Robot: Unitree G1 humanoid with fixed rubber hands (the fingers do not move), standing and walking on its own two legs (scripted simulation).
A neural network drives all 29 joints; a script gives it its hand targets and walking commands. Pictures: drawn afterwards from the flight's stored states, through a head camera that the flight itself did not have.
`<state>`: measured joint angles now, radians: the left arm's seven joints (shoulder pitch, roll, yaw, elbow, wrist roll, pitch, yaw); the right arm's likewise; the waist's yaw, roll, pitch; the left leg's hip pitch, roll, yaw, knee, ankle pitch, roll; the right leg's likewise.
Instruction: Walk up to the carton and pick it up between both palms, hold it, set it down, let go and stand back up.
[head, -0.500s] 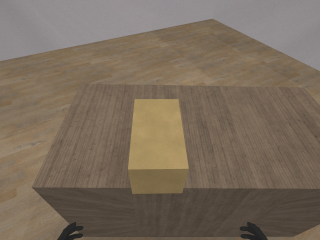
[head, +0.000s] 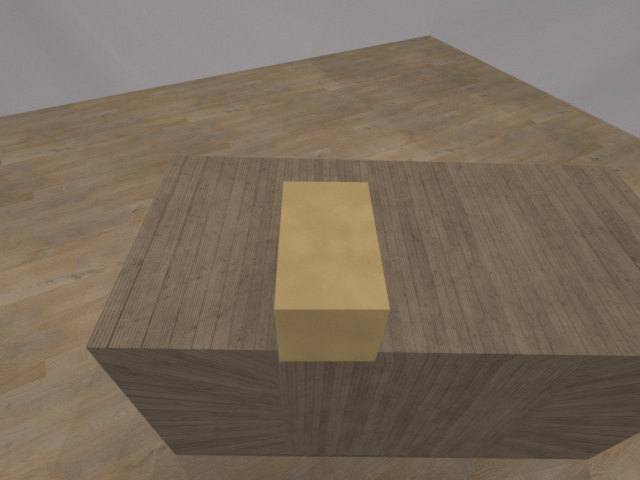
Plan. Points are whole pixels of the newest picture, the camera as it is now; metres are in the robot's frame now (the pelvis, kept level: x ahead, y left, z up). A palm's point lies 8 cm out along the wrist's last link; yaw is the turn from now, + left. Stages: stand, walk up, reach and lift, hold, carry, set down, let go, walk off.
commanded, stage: stand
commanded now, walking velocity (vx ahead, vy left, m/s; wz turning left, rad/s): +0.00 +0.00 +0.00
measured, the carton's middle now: (326, 265) +0.47 -0.01 -0.05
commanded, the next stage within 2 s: none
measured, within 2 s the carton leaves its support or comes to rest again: neither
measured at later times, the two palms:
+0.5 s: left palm out of the picture +0.06 +0.25 -0.12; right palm out of the picture +0.07 -0.26 -0.11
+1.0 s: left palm out of the picture +0.07 +0.24 -0.12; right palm out of the picture +0.07 -0.27 -0.11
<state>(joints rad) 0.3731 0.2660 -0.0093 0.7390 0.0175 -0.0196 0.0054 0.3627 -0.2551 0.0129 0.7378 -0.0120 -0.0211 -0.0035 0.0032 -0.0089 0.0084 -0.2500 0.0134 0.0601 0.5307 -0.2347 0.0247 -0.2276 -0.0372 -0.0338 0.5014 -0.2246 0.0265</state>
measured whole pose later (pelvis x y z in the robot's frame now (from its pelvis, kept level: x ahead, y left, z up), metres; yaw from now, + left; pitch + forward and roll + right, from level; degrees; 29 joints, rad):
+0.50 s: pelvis +0.01 +0.00 +0.00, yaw +0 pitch -2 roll +0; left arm 0.37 0.26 -0.02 0.77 0.01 -0.02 0.01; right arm 0.37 -0.25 0.02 0.74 -0.01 -0.02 -0.01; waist 0.00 -0.01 0.01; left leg -0.24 0.01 0.06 0.53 -0.25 0.02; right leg -0.23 -0.04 -0.03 0.51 -0.25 0.02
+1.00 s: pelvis +0.02 -0.01 +0.00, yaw +0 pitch -2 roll +0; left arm 0.35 0.26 -0.01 0.80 0.01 -0.01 0.02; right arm 0.37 -0.25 0.01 0.77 -0.01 -0.01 -0.02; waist 0.00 -0.01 0.01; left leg -0.22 0.02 0.06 0.50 -0.25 0.01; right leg -0.20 -0.03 -0.03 0.49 -0.25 0.01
